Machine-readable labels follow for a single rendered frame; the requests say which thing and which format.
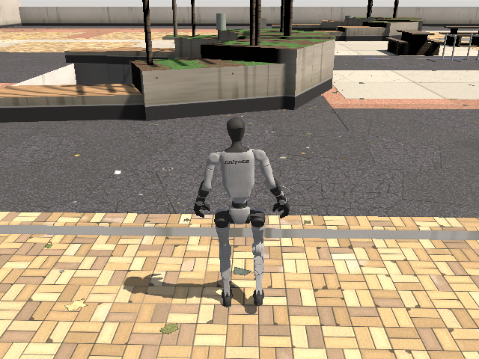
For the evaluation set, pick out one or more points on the left robot hand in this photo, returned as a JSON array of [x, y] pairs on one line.
[[205, 206]]

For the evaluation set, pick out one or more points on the robot right thigh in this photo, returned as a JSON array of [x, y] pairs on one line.
[[257, 219]]

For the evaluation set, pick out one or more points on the robot left upper arm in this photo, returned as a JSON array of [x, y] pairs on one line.
[[210, 170]]

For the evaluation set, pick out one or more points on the right robot hand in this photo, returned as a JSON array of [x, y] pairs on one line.
[[284, 207]]

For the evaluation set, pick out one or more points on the robot right forearm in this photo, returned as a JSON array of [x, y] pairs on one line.
[[278, 193]]

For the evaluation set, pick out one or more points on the robot right upper arm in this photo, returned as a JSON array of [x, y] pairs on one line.
[[265, 167]]

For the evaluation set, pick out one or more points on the robot left forearm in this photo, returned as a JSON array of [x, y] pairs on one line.
[[202, 195]]

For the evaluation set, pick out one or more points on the humanoid robot torso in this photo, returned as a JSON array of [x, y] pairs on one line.
[[238, 181]]

